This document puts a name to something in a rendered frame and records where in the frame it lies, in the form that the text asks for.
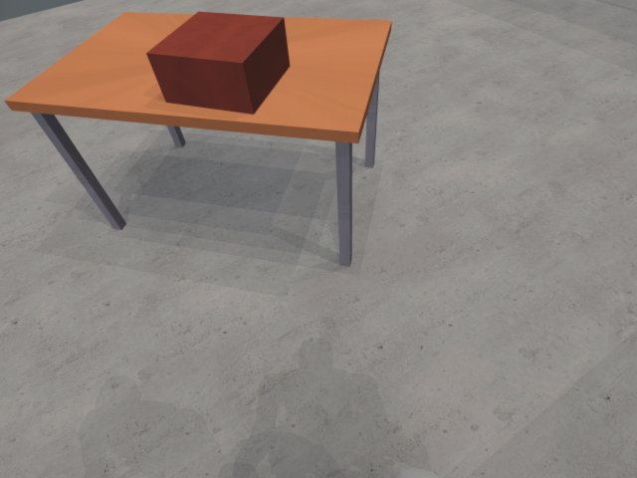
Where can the table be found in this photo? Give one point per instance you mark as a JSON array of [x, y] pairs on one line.
[[329, 89]]

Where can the carton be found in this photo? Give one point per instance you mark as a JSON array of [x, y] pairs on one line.
[[228, 62]]

